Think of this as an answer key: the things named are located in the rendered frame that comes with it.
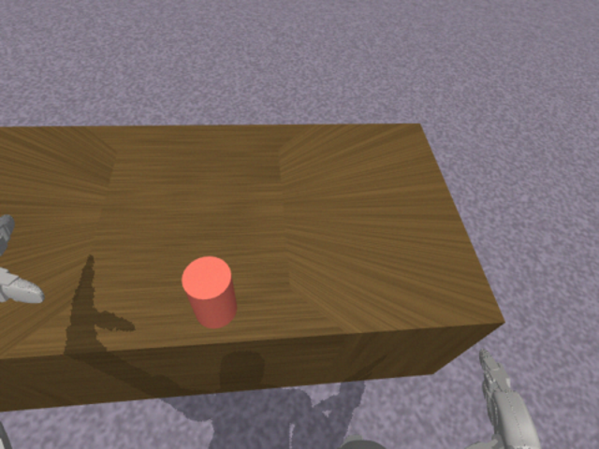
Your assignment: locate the left robot hand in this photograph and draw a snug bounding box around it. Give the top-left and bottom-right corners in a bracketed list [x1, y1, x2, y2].
[0, 214, 45, 303]

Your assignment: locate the right robot hand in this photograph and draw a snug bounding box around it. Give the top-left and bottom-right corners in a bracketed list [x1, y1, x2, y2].
[464, 349, 541, 449]

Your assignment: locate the can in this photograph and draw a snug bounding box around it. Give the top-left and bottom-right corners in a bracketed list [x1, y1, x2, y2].
[182, 256, 237, 328]

